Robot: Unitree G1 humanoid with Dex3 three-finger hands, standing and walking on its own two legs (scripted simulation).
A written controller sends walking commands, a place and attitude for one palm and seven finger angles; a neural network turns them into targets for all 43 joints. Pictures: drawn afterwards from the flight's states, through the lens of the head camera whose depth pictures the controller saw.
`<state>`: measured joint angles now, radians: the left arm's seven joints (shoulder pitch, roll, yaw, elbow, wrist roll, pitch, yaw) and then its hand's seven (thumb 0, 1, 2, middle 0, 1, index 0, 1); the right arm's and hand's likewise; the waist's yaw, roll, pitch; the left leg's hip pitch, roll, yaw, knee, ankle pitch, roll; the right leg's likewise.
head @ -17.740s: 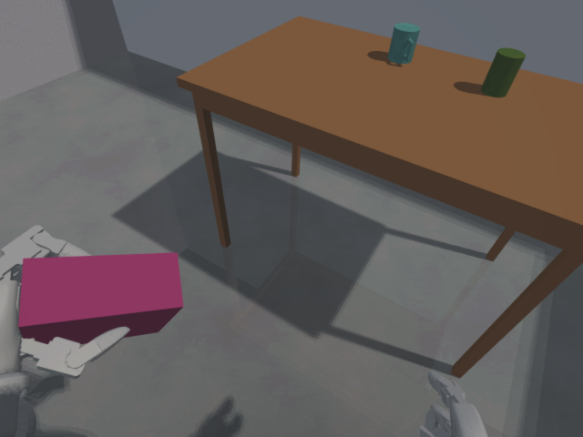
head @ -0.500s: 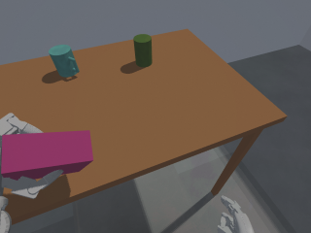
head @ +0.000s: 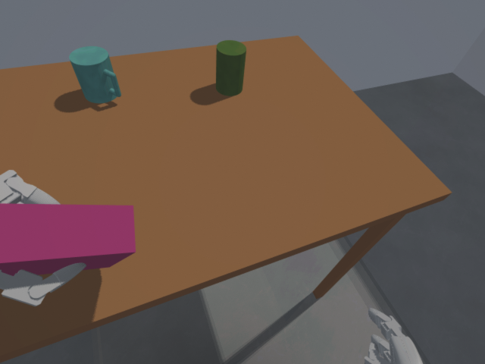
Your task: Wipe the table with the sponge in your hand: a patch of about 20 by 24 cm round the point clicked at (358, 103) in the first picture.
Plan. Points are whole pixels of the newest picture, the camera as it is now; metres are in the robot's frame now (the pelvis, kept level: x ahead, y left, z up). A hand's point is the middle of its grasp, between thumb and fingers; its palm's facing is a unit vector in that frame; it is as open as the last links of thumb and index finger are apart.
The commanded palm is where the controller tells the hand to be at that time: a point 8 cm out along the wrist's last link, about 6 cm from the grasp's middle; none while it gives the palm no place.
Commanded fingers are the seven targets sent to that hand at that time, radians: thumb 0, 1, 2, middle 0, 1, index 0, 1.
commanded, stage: come to a stop and stand still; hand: left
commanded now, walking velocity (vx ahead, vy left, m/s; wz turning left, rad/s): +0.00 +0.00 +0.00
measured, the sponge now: (85, 240) +0.24 +0.23 +0.12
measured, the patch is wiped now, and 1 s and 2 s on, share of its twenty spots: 0.00 0.00 0.00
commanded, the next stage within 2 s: look again from close up in 0.64 s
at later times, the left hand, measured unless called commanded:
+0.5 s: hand out of the picture +0.20 +0.28 +0.17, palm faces +0.39 -0.84 -0.37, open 9.8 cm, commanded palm +0.14 +0.31 +0.18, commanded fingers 0.00 0.10 1.30 -1.20 -1.60 -1.20 -1.60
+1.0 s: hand (13, 269) +0.18 +0.26 +0.16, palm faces +0.38 -0.86 -0.35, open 9.8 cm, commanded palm +0.13 +0.30 +0.18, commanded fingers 0.00 0.10 1.30 -1.20 -1.60 -1.20 -1.60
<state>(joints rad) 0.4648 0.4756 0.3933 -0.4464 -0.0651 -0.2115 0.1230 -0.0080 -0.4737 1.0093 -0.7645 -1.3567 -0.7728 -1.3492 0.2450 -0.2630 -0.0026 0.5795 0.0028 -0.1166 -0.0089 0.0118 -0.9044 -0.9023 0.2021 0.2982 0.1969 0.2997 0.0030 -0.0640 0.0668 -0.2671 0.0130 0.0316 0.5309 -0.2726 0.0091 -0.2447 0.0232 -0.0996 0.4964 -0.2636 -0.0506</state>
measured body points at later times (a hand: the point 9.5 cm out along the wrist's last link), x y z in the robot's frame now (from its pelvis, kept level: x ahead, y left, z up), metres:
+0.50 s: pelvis -0.03 +0.03 +0.00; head -0.01 +0.05 +0.45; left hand +0.17 +0.32 +0.19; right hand +0.15 -0.17 -0.07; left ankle +0.00 +0.11 -0.74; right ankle +0.00 -0.08 -0.74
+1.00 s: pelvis -0.04 +0.02 +0.01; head -0.04 +0.03 +0.45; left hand +0.16 +0.30 +0.18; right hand +0.13 -0.21 -0.07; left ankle +0.00 +0.11 -0.74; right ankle +0.00 -0.08 -0.74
